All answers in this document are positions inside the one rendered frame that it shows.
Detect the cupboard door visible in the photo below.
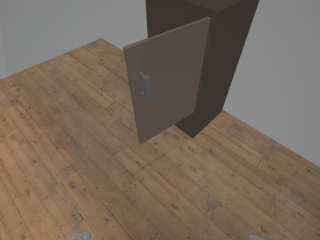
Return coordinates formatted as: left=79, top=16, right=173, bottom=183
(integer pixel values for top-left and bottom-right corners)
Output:
left=123, top=16, right=211, bottom=144

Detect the handle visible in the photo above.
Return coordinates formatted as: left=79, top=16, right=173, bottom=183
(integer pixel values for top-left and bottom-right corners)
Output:
left=138, top=71, right=152, bottom=103

